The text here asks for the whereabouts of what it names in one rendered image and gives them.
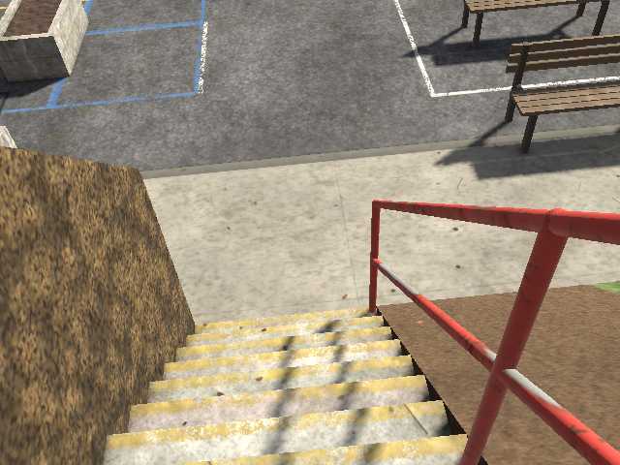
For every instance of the stairs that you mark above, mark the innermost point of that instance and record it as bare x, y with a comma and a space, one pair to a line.
322, 388

